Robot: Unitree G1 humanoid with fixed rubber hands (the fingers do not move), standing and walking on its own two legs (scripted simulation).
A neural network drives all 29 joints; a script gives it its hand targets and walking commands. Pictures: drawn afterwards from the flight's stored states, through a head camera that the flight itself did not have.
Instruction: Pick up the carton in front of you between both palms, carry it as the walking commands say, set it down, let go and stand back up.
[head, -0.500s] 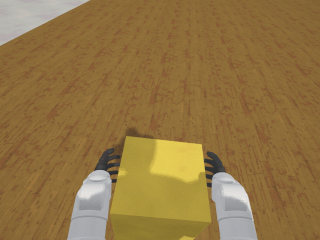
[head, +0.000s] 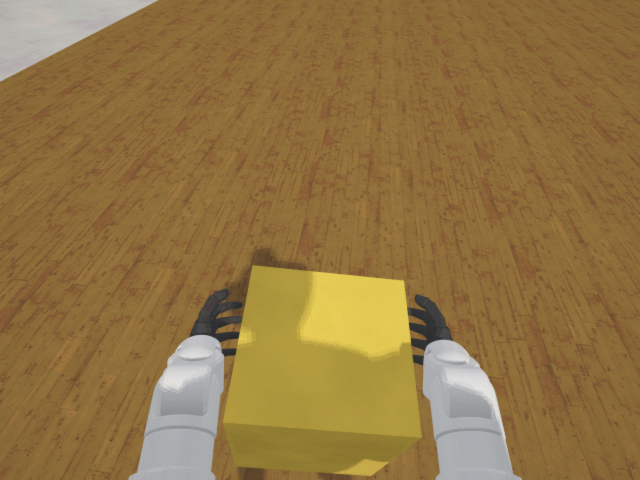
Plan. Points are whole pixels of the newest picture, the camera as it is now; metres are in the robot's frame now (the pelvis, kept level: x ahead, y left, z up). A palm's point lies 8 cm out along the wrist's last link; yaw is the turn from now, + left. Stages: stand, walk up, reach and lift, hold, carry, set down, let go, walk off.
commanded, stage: carry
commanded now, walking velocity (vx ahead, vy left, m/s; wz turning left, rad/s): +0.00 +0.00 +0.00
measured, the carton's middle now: (315, 377) +0.30 +0.01 -0.05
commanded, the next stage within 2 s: hold in 0.06 s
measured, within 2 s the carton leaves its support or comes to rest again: neither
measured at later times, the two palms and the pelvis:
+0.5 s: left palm (201, 356) +0.27 +0.15 +0.05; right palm (437, 356) +0.28 -0.14 +0.04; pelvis -0.03 -0.01 +0.00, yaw +1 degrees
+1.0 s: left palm (237, 388) +0.34 +0.14 -0.17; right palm (407, 401) +0.32 -0.15 -0.16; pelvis -0.06 -0.01 -0.09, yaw -1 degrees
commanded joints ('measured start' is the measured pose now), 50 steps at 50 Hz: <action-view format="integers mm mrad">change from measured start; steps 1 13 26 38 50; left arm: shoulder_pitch -448 -421 -892 -829 -968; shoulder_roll -940 -917 -888 -577 -810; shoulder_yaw -544 -488 -107 156 -371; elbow -57 -55 409 573 380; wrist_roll -269 -224 -28 163 -96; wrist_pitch -29 -43 -149 -397 -610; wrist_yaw -253 -249 -310 -243 -244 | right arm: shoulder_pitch -467 -431 -888 -853 -945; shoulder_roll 923 893 903 671 909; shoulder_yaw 546 484 98 -120 368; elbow -80 -69 402 474 300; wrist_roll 267 224 26 -119 107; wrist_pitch -57 -78 -188 -421 -641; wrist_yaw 249 256 276 172 148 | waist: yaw -1 -2 6 19 -6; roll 4 5 -9 -6 24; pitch -232 -106 43 -107 -1018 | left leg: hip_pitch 75 364 116 -218 -418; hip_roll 116 -118 -108 -161 -187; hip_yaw -120 -263 -258 -224 -235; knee -80 -153 -80 173 585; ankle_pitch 173 256 -252 -24 318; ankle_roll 1 -6 13 16 -22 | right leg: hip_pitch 90 189 75 -237 -520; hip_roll -104 148 122 171 220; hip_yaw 117 290 287 250 243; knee -73 -167 -85 164 578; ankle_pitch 142 194 -239 -32 288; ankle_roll -4 -26 -40 -6 35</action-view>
